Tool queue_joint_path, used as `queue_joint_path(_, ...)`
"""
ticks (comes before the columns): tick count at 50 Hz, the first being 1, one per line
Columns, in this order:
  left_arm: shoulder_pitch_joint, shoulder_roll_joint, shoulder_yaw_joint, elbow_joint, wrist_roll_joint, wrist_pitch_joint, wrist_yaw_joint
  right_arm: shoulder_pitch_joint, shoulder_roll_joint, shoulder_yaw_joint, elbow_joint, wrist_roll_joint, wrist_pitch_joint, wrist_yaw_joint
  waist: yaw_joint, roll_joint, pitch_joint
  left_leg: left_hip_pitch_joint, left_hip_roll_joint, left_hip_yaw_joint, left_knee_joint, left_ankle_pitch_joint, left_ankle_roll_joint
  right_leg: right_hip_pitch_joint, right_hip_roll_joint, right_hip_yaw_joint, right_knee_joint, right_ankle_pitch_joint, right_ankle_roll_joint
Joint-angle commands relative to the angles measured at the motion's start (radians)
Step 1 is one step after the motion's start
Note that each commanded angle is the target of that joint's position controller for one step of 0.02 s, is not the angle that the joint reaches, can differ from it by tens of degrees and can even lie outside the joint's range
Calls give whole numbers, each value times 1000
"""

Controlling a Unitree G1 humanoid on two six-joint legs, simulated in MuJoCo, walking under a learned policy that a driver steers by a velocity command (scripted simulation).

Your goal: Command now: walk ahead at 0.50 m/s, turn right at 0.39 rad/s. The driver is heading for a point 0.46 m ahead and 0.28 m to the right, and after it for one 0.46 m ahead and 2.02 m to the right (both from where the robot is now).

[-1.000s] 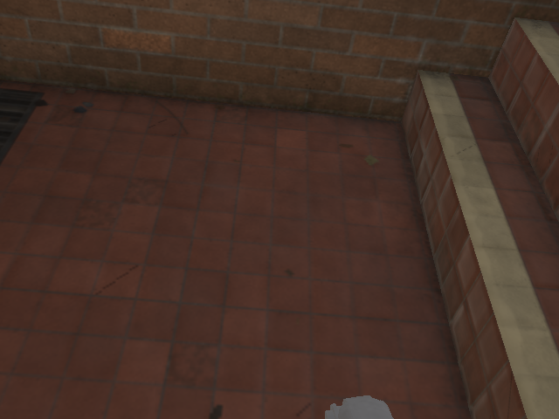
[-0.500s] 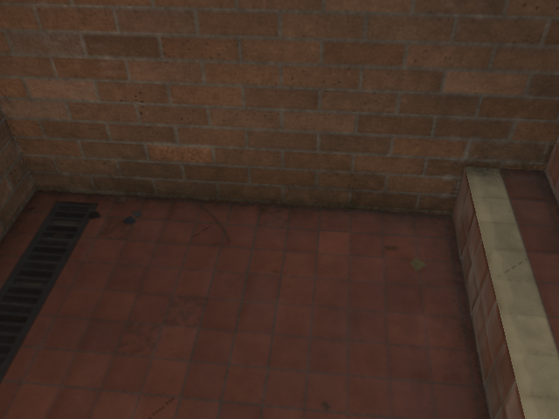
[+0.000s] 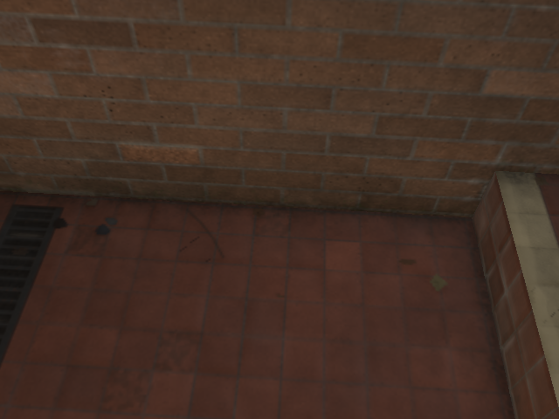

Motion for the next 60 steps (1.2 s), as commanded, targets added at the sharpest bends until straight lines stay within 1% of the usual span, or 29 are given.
queue_joint_path(1,-16,32,26,-91,-2,-11,-4,105,-32,-14,9,-8,-36,3,-34,108,-130,342,251,-274,-310,94,70,-312,-94,58,110,175,-18)
queue_joint_path(3,-13,45,44,-87,-25,17,-15,113,-32,-15,25,-19,-49,0,-33,119,-90,314,218,-164,-337,221,71,-339,-102,27,120,204,-17)
queue_joint_path(6,-107,19,44,-133,-16,47,-24,115,-54,-19,48,-20,-50,-12,-21,96,-2,239,215,-71,-382,279,89,-429,-108,28,85,236,4)
queue_joint_path(9,-197,34,48,-175,1,49,-34,112,-86,-21,53,-29,-53,-26,-22,61,47,207,195,3,-409,297,95,-438,-92,21,-111,364,7)
queue_joint_path(16,-428,27,31,-276,4,40,-80,198,-167,-51,82,1,-14,-65,-111,29,77,504,260,96,-349,528,66,-471,-54,-127,-524,349,-48)
queue_joint_path(19,-386,78,54,-299,8,49,-88,179,-212,-65,75,12,9,-69,-59,84,6,562,259,129,-179,934,61,-301,42,-214,-568,203,-95)
queue_joint_path(21,-183,165,97,-273,4,53,-75,148,-244,-73,61,19,17,-68,65,122,-109,486,245,137,122,1007,48,2,113,-216,-631,137,-154)
queue_joint_path(22,-10,240,133,-232,8,59,-50,131,-227,-66,44,19,8,-63,154,67,-191,295,184,137,415,762,5,293,92,-104,-700,175,-199)
queue_joint_path(23,-11,326,142,-221,9,57,-31,193,-50,-19,-6,-30,-16,-47,35,-203,-220,-159,1,75,752,-251,-51,600,-135,340,-702,198,-330)
queue_joint_path(24,-15,301,128,-269,36,28,-32,167,-87,-14,-54,2,-60,-34,37,-190,-375,-356,-109,-181,954,-423,-66,730,-292,825,-914,131,-484)
queue_joint_path(25,-36,246,116,-278,53,12,-32,45,-147,-25,-92,31,-83,-24,77,-131,-310,-415,-53,-263,964,-315,-47,674,-267,711,-961,281,-421)
queue_joint_path(26,-120,209,104,-291,45,5,-31,29,-162,-21,-100,23,-86,-27,26,-37,-218,-400,-6,-249,881,-223,-40,527,-239,534,-938,490,-380)
queue_joint_path(27,-188,190,96,-307,32,1,-34,48,-164,-21,-79,-12,-71,-39,-27,55,-169,-323,34,-233,804,-186,-59,374,-197,404,-930,638,-339)
queue_joint_path(28,-232,170,88,-313,30,0,-30,66,-184,-30,-78,-36,-46,-45,-62,66,-154,-247,55,-231,753,-173,-80,272,-174,322,-934,746,-321)
queue_joint_path(31,-242,183,81,-293,32,-1,-22,77,-143,-16,-92,-38,14,-55,-103,55,-124,-173,51,-207,595,-160,-120,114,-117,215,-933,924,-287)
queue_joint_path(35,-237,225,94,-283,15,51,8,-43,-73,11,-122,-31,14,-53,-65,-38,-147,-80,-23,-153,255,56,-138,36,0,96,-867,823,-193)
queue_joint_path(39,-240,218,97,-308,22,94,18,-107,-112,2,-130,-13,20,-39,-37,-99,-183,-17,-71,-168,89,150,-131,54,-11,187,-786,599,-147)
queue_joint_path(40,-237,209,96,-311,8,101,19,-106,-122,-4,-119,-9,19,-45,-35,-105,-192,-17,-74,-187,45,140,-114,88,-24,232,-760,568,-133)
queue_joint_path(42,-296,187,88,-337,9,92,18,-41,-149,-21,-105,-18,6,-53,-90,-142,-166,77,-52,-206,-129,207,-71,93,-15,287,-701,482,-103)
queue_joint_path(43,-300,145,76,-349,16,85,18,-2,-188,-35,-100,-35,-5,-62,-105,-124,-194,213,22,-236,-181,316,-26,41,35,258,-580,428,-58)
queue_joint_path(44,-245,53,52,-364,29,85,16,46,-245,-49,-100,-51,-11,-78,-86,47,-260,434,273,-427,-133,657,87,-148,137,140,-309,-35,2)
queue_joint_path(45,-113,104,60,-370,18,74,4,54,-262,-60,-92,-56,-3,-86,-23,268,-364,577,481,-697,-114,856,286,-323,176,101,-96,-360,60)
queue_joint_path(46,-123,218,87,-344,18,74,-4,63,-210,-57,-90,-31,3,-83,-53,204,-370,532,459,-683,-119,758,290,-359,103,110,45,-296,88)
queue_joint_path(47,-185,242,100,-348,16,89,-4,37,-168,-47,-102,-26,12,-87,-67,159,-302,472,376,-559,-124,628,236,-384,78,83,122,-220,102)
queue_joint_path(49,-242,186,91,-368,16,124,5,-50,-123,-31,-119,-17,42,-95,-44,117,-188,292,284,-393,-167,526,178,-351,41,57,72,-148,115)
queue_joint_path(51,-290,131,74,-392,16,141,0,-32,-171,-44,-108,-26,56,-108,-58,112,-137,193,249,-308,-242,325,154,-297,31,-14,-47,-53,103)
queue_joint_path(53,-304,104,62,-408,15,134,-4,-34,-188,-48,-106,-25,65,-113,-57,151,-155,185,249,-257,-255,305,155,-244,21,-41,-153,-31,97)
queue_joint_path(58,-263,138,71,-388,21,125,-28,-34,-222,-68,-77,-1,65,-91,-58,229,-181,166,264,-163,-232,112,99,-34,37,-116,-477,57,35)
queue_joint_path(60,-186,150,88,-354,23,132,-30,-19,-195,-63,-59,6,75,-86,-27,208,-166,89,231,-112,-157,-55,25,116,87,-154,-655,109,-17)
